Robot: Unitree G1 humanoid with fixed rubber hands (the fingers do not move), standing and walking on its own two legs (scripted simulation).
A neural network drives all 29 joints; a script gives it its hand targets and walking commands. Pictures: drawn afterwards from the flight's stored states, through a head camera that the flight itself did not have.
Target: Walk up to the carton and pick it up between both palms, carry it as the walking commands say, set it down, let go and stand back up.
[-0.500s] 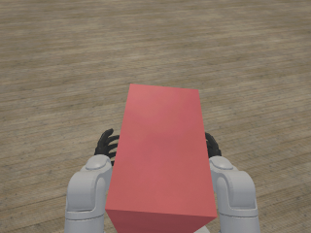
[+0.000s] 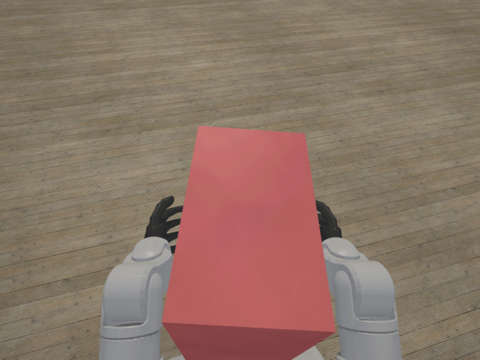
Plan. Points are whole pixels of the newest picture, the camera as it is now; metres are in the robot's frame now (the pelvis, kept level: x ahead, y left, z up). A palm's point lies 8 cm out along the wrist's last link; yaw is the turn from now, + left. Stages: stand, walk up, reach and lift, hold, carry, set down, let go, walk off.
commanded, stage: carry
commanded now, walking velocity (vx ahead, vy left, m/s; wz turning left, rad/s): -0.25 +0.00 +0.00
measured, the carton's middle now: (242, 253) +0.28 +0.00 +0.02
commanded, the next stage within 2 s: none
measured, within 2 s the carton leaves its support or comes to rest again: neither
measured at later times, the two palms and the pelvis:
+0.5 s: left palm out of the picture +0.03 +0.09 +0.07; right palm out of the picture +0.02 -0.17 +0.08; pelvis -0.24 -0.04 +0.00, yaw +0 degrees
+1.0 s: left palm out of the picture -0.20 +0.04 +0.08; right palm out of the picture -0.21 -0.22 +0.08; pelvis -0.48 -0.08 +0.00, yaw +1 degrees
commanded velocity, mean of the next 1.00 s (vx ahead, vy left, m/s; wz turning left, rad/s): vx -0.23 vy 0.00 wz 0.00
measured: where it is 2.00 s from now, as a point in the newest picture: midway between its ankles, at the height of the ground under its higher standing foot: outside the picture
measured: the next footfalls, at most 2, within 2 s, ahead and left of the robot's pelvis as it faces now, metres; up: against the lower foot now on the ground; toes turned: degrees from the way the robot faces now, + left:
right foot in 0.14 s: +0.00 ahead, -0.14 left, +0.00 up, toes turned -5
left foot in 0.40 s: -0.17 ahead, +0.08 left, +0.00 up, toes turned +6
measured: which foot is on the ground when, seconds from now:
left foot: down 0.00-0.16, up 0.18-0.38, down 0.40-0.70, up 0.72-0.94, down 0.96-1.00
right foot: up 0.00-0.12, down 0.14-0.44, up 0.46-0.66, down 0.68-1.00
